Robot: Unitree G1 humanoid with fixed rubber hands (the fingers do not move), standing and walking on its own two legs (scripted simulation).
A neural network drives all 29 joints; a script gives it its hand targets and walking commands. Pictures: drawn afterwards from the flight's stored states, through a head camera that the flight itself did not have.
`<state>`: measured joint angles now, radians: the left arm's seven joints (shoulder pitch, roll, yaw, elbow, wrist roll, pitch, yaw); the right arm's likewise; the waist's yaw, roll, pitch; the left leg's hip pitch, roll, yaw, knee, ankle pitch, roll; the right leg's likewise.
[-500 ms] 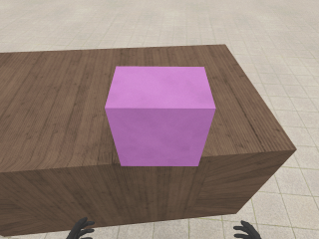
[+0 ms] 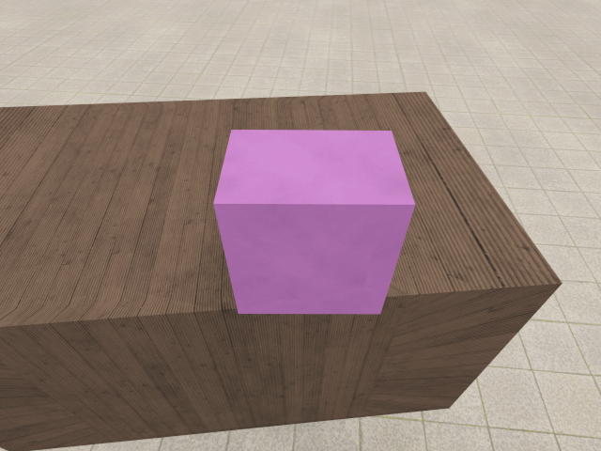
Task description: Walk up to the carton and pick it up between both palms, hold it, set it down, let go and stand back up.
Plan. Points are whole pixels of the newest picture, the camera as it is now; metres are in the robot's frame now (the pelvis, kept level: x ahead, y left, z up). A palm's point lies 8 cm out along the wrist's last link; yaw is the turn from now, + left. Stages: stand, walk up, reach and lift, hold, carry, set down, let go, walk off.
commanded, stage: stand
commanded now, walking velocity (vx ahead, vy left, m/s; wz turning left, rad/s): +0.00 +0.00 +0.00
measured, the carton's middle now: (310, 227) +0.43 -0.02 +0.05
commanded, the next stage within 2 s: none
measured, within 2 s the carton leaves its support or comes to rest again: neither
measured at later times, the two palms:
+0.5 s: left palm out of the picture -0.08 +0.20 -0.15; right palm out of the picture -0.06 -0.19 -0.15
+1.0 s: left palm out of the picture -0.08 +0.20 -0.15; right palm out of the picture -0.08 -0.21 -0.15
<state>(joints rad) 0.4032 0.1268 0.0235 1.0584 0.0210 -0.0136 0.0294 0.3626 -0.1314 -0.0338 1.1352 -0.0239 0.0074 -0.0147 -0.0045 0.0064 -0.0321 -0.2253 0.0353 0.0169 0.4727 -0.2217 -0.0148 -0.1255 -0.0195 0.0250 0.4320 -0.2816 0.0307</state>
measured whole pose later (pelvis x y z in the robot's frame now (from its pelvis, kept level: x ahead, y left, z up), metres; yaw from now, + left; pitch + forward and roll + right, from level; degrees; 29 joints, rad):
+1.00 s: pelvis -0.04 +0.00 +0.00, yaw +0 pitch +0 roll -1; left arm 0.39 0.10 0.00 1.09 0.02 0.00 0.03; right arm 0.35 -0.12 -0.01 1.13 -0.02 0.02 -0.02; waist -0.01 0.02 -0.03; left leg -0.33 0.04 0.01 0.47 -0.15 -0.01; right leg -0.25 -0.01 0.02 0.47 -0.23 0.03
